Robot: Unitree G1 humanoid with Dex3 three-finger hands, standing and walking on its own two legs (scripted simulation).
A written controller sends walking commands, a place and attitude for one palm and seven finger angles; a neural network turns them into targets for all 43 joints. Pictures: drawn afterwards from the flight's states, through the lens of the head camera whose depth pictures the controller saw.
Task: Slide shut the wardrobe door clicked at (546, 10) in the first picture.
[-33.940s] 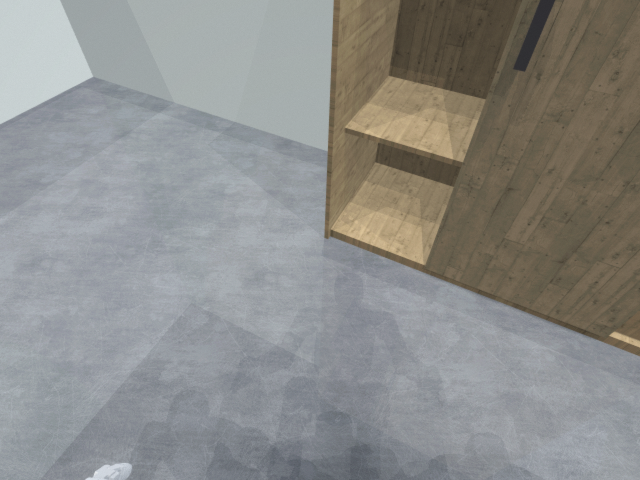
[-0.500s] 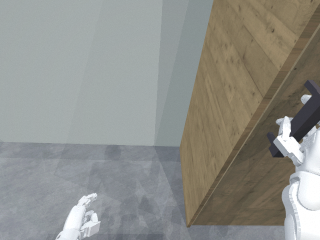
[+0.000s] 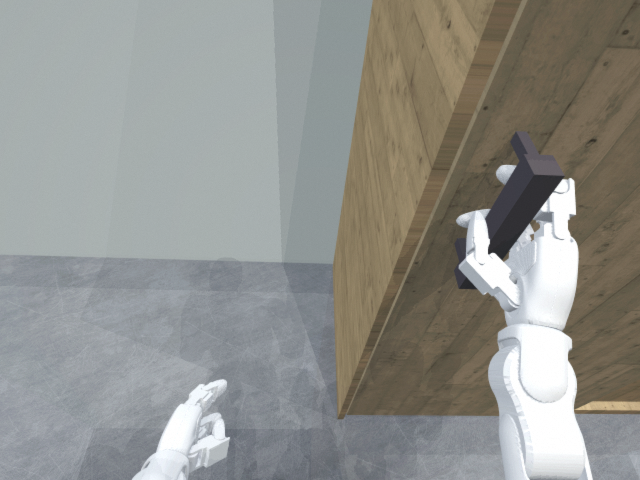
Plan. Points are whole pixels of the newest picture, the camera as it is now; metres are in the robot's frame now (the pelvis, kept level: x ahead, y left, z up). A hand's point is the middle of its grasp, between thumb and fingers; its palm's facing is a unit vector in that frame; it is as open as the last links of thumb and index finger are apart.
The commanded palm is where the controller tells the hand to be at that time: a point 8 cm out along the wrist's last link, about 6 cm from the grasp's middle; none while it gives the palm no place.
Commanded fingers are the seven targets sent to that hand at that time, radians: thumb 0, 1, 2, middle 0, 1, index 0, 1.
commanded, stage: stop walking and hold the door there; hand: right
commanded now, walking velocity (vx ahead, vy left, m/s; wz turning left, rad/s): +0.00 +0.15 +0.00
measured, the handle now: (492, 216) +0.34 -0.16 +0.19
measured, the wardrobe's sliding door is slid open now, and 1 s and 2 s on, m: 0.00 0.00 0.00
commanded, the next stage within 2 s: loosen the grip on the handle in 0.72 s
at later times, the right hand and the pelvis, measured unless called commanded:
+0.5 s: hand (472, 255) +0.30 -0.13 +0.18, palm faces +0.22 +0.97 -0.08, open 7.1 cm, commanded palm +0.26 -0.13 +0.17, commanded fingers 0.00 -0.90 -0.90 0.45 1.40 0.45 1.40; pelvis -0.01 +0.01 +0.01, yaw +2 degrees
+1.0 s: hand (492, 250) +0.30 -0.15 +0.19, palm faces +0.21 +0.98 +0.00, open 8.2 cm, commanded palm +0.26 -0.18 +0.18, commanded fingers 0.00 0.31 -0.32 0.45 1.40 0.45 1.40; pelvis -0.03 +0.01 +0.00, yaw +0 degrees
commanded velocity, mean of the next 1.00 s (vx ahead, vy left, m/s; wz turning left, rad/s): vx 0.01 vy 0.04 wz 0.00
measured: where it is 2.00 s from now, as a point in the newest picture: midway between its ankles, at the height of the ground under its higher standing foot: outside the picture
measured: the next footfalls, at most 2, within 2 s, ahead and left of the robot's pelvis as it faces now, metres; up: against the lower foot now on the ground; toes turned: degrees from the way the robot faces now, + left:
left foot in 0.44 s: +0.02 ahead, +0.13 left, +0.00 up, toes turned +3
